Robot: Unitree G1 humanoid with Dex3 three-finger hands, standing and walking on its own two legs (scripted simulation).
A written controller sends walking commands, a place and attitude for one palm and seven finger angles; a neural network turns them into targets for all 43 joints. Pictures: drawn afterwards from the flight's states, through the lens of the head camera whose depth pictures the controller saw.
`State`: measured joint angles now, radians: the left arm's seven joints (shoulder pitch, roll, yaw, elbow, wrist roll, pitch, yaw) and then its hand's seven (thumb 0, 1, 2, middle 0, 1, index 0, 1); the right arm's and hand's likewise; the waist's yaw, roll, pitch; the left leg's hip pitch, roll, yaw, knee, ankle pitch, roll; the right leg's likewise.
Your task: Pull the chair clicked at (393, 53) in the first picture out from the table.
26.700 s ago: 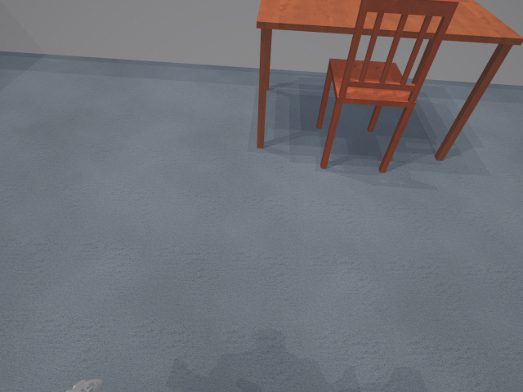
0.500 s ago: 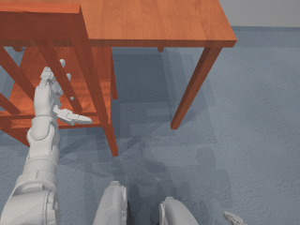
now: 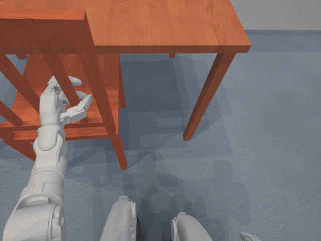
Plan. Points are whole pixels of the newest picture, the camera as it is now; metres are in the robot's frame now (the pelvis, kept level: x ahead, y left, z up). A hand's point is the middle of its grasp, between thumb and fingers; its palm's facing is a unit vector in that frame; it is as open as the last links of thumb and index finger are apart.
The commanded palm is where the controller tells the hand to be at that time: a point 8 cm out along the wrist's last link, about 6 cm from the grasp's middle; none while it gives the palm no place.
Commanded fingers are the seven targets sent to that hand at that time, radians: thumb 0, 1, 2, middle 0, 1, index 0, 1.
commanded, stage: hook a spindle and tug to test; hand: left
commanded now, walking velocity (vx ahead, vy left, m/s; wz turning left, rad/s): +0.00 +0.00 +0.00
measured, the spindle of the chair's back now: (28, 93) +0.46 +0.33 +0.05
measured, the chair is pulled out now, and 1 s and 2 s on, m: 0.00 0.05 0.17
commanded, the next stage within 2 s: step backward, pulling the chair out in 0.70 s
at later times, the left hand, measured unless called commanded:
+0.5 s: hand (79, 112) +0.41 +0.20 +0.03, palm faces +0.12 -0.99 -0.02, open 5.5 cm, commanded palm +0.38 +0.24 +0.03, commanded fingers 0.00 0.90 0.90 -0.50 -1.45 -0.50 -1.45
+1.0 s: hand (78, 122) +0.38 +0.20 +0.05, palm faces +0.21 -0.97 -0.12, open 5.5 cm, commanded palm +0.36 +0.24 +0.05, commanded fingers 0.00 0.90 0.90 -0.50 -1.45 -0.50 -1.45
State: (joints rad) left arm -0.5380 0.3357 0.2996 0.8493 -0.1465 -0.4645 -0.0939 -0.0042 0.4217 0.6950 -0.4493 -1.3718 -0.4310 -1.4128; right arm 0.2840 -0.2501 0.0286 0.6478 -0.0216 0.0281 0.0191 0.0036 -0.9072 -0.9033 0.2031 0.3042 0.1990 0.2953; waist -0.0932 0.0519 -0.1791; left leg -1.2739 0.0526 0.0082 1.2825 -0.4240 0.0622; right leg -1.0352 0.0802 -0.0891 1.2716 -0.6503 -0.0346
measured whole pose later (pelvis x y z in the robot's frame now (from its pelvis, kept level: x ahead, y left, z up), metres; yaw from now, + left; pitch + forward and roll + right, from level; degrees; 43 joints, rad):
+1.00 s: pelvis +0.02 +0.01 +0.07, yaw +0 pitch +13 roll -2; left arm -0.31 0.24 0.17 0.77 -0.12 -0.19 0.09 0.03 0.73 0.83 -0.32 -1.18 -0.40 -1.45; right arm 0.28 -0.23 0.06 0.56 0.07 0.13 -0.08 0.01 -0.91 -0.90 0.20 0.30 0.20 0.30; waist -0.07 0.05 -0.10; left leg -0.82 0.03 0.08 0.94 -0.34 0.07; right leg -0.63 0.06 -0.01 0.93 -0.53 -0.01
